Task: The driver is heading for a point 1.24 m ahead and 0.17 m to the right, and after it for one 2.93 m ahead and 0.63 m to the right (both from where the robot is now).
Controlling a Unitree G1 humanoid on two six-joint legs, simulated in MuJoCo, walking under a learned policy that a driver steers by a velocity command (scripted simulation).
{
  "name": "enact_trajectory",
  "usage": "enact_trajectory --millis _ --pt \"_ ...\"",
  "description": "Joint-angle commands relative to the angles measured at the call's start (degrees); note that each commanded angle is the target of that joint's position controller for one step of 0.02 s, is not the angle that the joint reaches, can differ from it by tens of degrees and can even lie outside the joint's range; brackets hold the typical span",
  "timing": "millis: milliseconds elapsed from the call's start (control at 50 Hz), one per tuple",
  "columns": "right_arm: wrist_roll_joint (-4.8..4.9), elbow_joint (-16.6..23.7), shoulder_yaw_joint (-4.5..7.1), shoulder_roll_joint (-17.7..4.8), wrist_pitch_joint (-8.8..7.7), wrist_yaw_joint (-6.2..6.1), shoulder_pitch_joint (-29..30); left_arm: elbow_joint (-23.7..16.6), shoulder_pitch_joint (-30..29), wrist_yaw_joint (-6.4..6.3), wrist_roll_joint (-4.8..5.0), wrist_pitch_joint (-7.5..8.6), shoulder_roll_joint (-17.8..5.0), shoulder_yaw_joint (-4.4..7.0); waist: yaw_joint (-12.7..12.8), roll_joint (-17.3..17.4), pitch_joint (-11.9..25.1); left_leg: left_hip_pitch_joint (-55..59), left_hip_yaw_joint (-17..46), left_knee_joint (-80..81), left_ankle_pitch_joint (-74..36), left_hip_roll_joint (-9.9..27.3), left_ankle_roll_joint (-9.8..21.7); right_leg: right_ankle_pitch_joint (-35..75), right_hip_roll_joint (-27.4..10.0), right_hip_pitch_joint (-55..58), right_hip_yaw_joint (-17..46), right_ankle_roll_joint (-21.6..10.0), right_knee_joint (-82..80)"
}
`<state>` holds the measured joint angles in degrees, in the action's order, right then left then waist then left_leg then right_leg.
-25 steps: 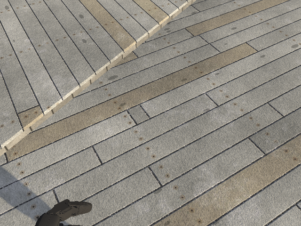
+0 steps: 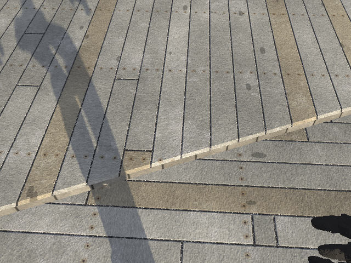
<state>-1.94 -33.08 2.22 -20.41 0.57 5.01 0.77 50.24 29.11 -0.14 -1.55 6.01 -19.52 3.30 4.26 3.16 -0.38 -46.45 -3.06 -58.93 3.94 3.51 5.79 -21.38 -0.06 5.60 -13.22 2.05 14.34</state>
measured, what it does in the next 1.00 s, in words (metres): walks ahead, turning right: left foot, then right foot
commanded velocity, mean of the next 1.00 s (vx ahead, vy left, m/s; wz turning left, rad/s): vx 1.00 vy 0.00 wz -0.24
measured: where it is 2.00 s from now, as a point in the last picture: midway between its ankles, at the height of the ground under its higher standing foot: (230, 76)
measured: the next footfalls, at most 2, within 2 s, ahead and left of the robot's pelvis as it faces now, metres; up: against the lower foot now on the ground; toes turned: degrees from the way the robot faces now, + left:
left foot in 0.14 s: +0.31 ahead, +0.06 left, +0.00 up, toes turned +12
right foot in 0.58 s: +0.78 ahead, -0.01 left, +0.00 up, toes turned +0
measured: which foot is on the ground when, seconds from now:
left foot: up 0.00-0.12, down 0.14-0.60, up 0.62-0.96, down 0.98-1.00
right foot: down 0.00-0.14, up 0.16-0.56, down 0.58-1.00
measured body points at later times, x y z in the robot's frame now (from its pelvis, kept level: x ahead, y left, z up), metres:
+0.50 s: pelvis +0.48 +0.03 -0.01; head +0.51 +0.03 +0.44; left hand +0.63 +0.29 -0.10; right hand +0.51 -0.25 -0.14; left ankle +0.28 +0.05 -0.73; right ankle +0.74 -0.06 -0.68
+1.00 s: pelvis +0.97 +0.03 +0.00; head +1.01 +0.02 +0.45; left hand +1.03 +0.33 -0.11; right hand +1.19 -0.21 -0.04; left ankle +1.17 +0.14 -0.68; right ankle +0.75 -0.01 -0.70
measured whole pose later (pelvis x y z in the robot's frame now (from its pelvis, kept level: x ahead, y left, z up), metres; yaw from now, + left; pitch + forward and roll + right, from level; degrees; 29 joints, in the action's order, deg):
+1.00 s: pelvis +0.97 +0.03 +0.00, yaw -18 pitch +4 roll +1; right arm -2.4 -29.7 -4.0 -12.0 -4.6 -0.3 1.4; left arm 47.7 26.9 0.5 0.2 3.9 -18.6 4.8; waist 5.1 -1.3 -0.7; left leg -39.6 1.7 -43.0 9.6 2.1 -0.1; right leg -20.8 7.6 0.1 15.7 -7.8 31.6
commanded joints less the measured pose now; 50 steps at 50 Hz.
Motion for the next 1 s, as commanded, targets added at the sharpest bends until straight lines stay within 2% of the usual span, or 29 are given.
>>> enact_trajectory --millis 20,80,120,140,160,180,220,280,340,400,460,500,540,560,580,600,620,640,680,720,760,800,840,880,920,940,960,980,1000 --pt "0.12 3.95 -1.3 0.69 -0.52 1.19 4.21 -4.3 -6.21 -0.09 -0.1 1.7 -5.03 0.23 -4.26 -4.9 -7.62 11.24 -6.21 11.78 -4.83 -2.53 2.57 47.72 -10.65 -10.69 -2.11 -2.66 -7.15" --pt "-0.13 1.06 -0.4 -1.62 -1.05 0.29 -3.42 -4.25 -3.73 -1.43 -0.06 -0.04 -9.78 1.28 -9.36 -9.07 -0.71 23.95 -8.49 15.41 1.3 -8.73 5.54 80.95 -13.37 -3.98 -2.38 -1.88 8.85" --pt "-0.38 -6.41 2.19 -5.88 -1.61 -1.49 -26.11 -6.14 -8.49 -1.65 -0.51 -1.62 -11.34 1.54 -19.9 -9.56 8.64 50.17 -2.1 20.46 4.64 -10.09 9.16 78.08 -14.81 -13.46 -0.23 -4.12 36.19" --pt "0.02 -8.8 3.85 -8.81 -1.37 -3.11 -27.83 -6.21 -7.93 -0.79 -1.15 -1.85 -8.02 1.17 -17.74 -2.09 8.5 60.59 6.35 23.1 9.14 -5.22 10.42 28.93 -7.28 -26.79 -0.02 -3.76 57.78" --pt "-1.08 -6.14 4.99 -15.32 -0.68 -3.81 -22.01 -11.22 -0.8 -0.25 -0.1 -1.41 -1.28 -0.77 -7.53 11.3 15.85 74.65 34.59 25.7 2.15 11.4 18.09 -9.43 -1.22 -46.58 5.52 -1.56 79.67" --pt "-0.27 -4.73 5.15 -13.66 -0.08 -4.67 -25.66 -14.15 -9.31 -0.15 0.3 -0.18 -5.49 -0.63 -13.26 2.53 21.48 74.84 45.41 37.95 15.64 12.67 20.06 -2.13 -0.81 -53.58 14.89 -1.89 81.49" --pt "0.23 -7.08 4.1 -8.79 -1.4 -5.47 -20.73 -13.34 -12.32 -0.06 0.58 0.37 -5.11 -1.12 -7.66 -6.32 3.35 53.97 37.04 45.11 16.08 11.01 15.28 3.76 -6.48 -52.61 14.98 -2.35 70.18" --pt "0.6 -8.6 1.76 -3.02 -4.61 -5.56 -17.87 -10.63 -8.5 0.9 -0.98 -2.99 -1.76 -1.99 -1.17 -7.96 -1.58 33.69 24.07 48.37 6.75 6.28 12.92 1.02 -9.82 -40.33 16.3 -1.19 59.85" --pt "0.9 -11.0 1.93 -3.35 -6.84 -4.19 -20.25 -12.9 -16.52 2.01 0.08 -3.84 0.67 -2.6 -2.85 -3.26 -6.96 30.96 12.31 53.62 -1.97 2.89 9.63 10.5 -10.54 -43.85 14.28 -2.28 46.71" --pt "1.22 -11.61 1.43 -2.04 -8.33 -3.37 -20.96 -13.6 -22.49 3.02 1.58 -3.12 1.37 -2.66 -4.95 -3.95 -7.86 32.74 1.27 56.13 -14.79 -0.08 4.11 26.41 -7.34 -39.9 11.69 -5.14 32.12" --pt "1.59 -12.79 1.54 -4.11 -9.47 -4.21 -22.03 -13.81 -25.52 3.79 1.66 -2.47 1.62 -2.58 -5.44 -2.6 -6.78 40.7 -2.42 59.44 -25.19 2.98 1.14 37.6 -4.23 -35.02 9.12 -8.29 22.28" --pt "0.88 -13.35 1.65 -5.59 -8.82 -5.48 -23.96 -12.05 -23.56 3.73 1.06 -2.56 -0.09 -1.91 -4.89 -0.3 -2.13 51.21 -5.19 52.01 -51.56 3.63 -1.38 32.08 1.51 -32.82 4.27 -9.38 22.36" --pt "-0.87 -12.98 2.24 -7.86 -6.94 -7.11 -22.33 -9.64 -14.36 3.22 0.65 -3.12 -3.2 -0.76 0.88 3.86 3.71 55.64 -6.27 35.33 -71.5 5.93 -3.24 21.36 6.04 -25.33 2.78 -11.17 24.02" --pt "-1.71 -11.87 2.62 -8.88 -5.68 -7.61 -19.25 -6.18 -2.57 2.85 0.66 -3.36 -5.45 0.45 6.65 4.75 8.28 53.79 -6.23 19.93 -74.52 6.43 -3.53 16.31 7.41 -16.18 3.61 -12.65 24.13" --pt "-1.51 -10.71 2.84 -9.6 -5.0 -7.69 -15.0 -3.08 9.19 2.24 0.25 -3.58 -7.72 1.97 13.71 2.4 10.67 44.65 -7.12 -2.05 -63.71 4.1 -3.32 13.95 5.52 -4.0 8.2 -15.38 18.45" --pt "-1.68 -9.05 1.21 -2.51 -6.52 -6.66 -12.28 -2.1 8.86 1.47 1.32 -4.77 -11.39 3.86 10.11 -14.09 8.56 23.12 -5.62 -27.55 0.6 -7.45 -4.37 19.1 -1.61 7.61 20.5 -17.4 21.12" --pt "1.15 -4.05 -0.5 0.89 -7.61 -5.45 -20.64 -4.38 1.72 1.55 0.03 -5.01 -17.27 4.75 0.33 -25.18 19.15 -0.47 5.8 -44.67 24.61 -11.88 -7.39 8.95 -14.85 21.72 56.67 -32.29 9.62" --pt "-0.21 -4.1 -1.27 -1.75 -8.61 -5.63 -16.57 -6.88 -1.52 1.38 0.31 -4.94 -12.24 4.54 3.14 -8.04 17.84 -3.29 10.97 -40.97 18.19 -6.68 -5.14 -0.89 -15.35 18.92 61.08 -30.17 2.19" --pt "-1.25 -1.9 -1.9 -0.79 -8.91 -5.1 -10.21 -3.96 -2.43 0.88 0.69 -4.67 -5.07 2.54 -1.86 3.59 2.77 -0.02 9.42 -28.3 14.22 -1.29 -4.46 -0.48 -10.85 -2.85 49.94 -23.09 -1.14" --pt "-2.95 -1.02 -2.84 0.82 -6.08 -4.68 -10.48 -3.94 -3.86 0.33 0.86 -3.28 -4.25 1.71 -5.48 3.08 -2.22 3.13 8.01 -25.84 15.74 0.84 -6.01 5.04 -6.19 -16.35 43.1 -21.66 -2.37" --pt "-3.12 1.38 -3.65 2.5 -4.15 -4.46 -7.62 -4.18 -4.09 0.63 1.29 -1.92 -5.54 1.72 -6.11 0.39 -4.02 0.95 4.89 -23.52 17.28 2.06 -6.97 5.52 -2.73 -23.39 38.85 -21.56 -4.45" --pt "-2.63 6.22 -4.39 2.89 -3.98 -4.52 -0.4 -4.49 -2.97 0.54 1.15 -1.25 -6.44 1.91 -4.92 -2.57 -6.09 -4.12 3.43 -19.65 15.43 3.62 -7.77 7.92 -2.65 -25.65 39.76 -22.04 -7.11" --pt "-1.59 7.93 -4.76 2.68 -4.36 -3.92 4.33 -6.62 -5.05 0.29 1.51 -1.55 -5.56 1.99 -3.45 -1.19 -6.69 7.6 0.72 -3.57 7.84 3.24 -8.32 16.86 0.16 -32.39 34.34 -19.53 -10.29" --pt "-0.73 8.96 -5.4 4.75 -4.41 -3.85 6.24 -6.27 -3.22 0.21 1.92 -1.64 -7.15 2.8 -1.45 -5.07 -4.13 14.86 -0.3 5.22 1.72 0.67 -7.26 34.94 -0.59 -28.49 33.39 -18.06 -9.1" --pt "-0.13 7.48 -4.8 3.35 -4.5 -4.39 3.03 -6.2 -3.97 0.13 2.31 -1.8 -8.91 3.49 -2.58 -6.33 0.04 21.22 -1.07 13.43 2.18 -3.36 -5.82 51.51 -0.53 -20.53 31.73 -15.88 -2.77" --pt "-0.05 5.92 -3.83 1.16 -4.56 -5.02 -2.01 -6.29 -3.79 0.19 2.14 -1.63 -10.03 3.84 -4.43 -6.98 4.72 27.36 -1.13 14.65 7.0 -6.05 -5.32 63.09 -0.92 -16.82 31.81 -14.42 4.66" --pt "0.49 3.83 -2.29 -1.91 -4.88 -5.73 -11.79 -6.65 -5.05 0.43 1.82 -1.33 -11.36 4.15 -9.64 -7.57 11.21 37.15 0.73 16.6 10.36 -6.86 -4.45 67.8 -1.4 -15.33 32.52 -12.64 16.61" --pt "0.58 0.51 -0.04 -5.24 -5.28 -6.56 -26.27 -8.02 -10.01 0.69 1.36 -0.56 -11.46 4.3 -18.03 -6.06 18.44 51.86 3.98 19.85 12.68 -3.97 -3.53 61.65 0.31 -20.23 32.21 -11.01 32.86" --pt "-1.44 -1.14 2.37 -11.41 -5.95 -7.46 -35.7 -11.45 -11.53 0.57 1.66 0.7 -3.16 2.63 -19.46 6.44 26.63 65.93 23.57 27.0 37.7 11.72 -0.94 28.77 6.13 -32.26 26.55 -9.61 55.12"
Keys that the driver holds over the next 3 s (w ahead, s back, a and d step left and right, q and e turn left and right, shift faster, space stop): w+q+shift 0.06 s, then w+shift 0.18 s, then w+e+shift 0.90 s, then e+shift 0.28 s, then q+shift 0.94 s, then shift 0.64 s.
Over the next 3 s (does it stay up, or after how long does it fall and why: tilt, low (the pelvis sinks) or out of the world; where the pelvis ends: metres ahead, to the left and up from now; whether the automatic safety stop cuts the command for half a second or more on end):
stays up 1.53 -0.14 0.06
